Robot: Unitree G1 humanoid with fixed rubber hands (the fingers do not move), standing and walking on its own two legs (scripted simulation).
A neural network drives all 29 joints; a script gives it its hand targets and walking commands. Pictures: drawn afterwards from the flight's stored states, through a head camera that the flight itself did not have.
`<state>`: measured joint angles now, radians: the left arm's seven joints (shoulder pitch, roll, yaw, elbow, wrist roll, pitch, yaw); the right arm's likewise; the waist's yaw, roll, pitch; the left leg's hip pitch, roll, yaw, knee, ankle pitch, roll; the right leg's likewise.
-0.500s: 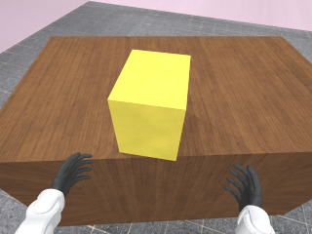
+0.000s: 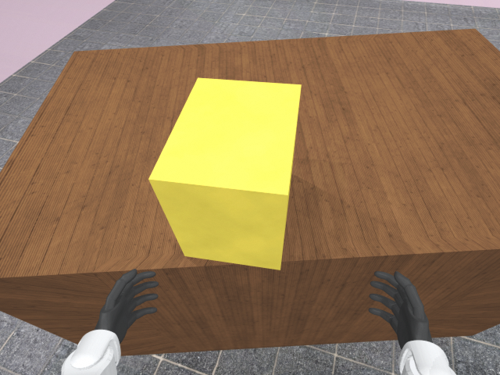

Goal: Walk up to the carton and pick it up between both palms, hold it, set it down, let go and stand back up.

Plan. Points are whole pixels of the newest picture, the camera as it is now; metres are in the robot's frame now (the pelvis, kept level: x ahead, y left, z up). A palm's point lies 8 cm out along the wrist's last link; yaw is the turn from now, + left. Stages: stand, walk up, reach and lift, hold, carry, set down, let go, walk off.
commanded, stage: set down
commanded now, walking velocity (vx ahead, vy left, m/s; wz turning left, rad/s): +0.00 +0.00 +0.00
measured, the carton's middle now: (239, 175) +0.42 +0.03 +0.07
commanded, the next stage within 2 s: let go in 1.10 s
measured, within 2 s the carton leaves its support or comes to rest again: neither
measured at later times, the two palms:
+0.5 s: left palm (125, 340) +0.20 +0.22 -0.05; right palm (414, 347) +0.16 -0.22 -0.05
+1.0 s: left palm (134, 349) +0.19 +0.21 -0.07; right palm (414, 363) +0.15 -0.23 -0.08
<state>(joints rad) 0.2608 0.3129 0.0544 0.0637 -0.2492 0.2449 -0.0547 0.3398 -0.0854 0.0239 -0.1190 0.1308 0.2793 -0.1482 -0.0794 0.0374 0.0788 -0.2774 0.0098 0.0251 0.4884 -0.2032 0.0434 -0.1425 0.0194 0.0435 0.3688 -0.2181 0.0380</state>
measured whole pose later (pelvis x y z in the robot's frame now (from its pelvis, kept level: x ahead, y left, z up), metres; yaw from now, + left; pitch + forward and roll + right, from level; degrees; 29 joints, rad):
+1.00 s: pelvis +0.02 -0.01 +0.00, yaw +0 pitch +1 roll -2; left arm 0.25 0.19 0.05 0.42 -0.15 0.08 -0.03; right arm 0.25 -0.18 0.02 0.61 0.04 -0.24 0.00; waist -0.08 0.04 0.08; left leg -0.27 0.01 0.03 0.48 -0.23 0.03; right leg -0.14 0.02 0.04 0.37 -0.25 0.03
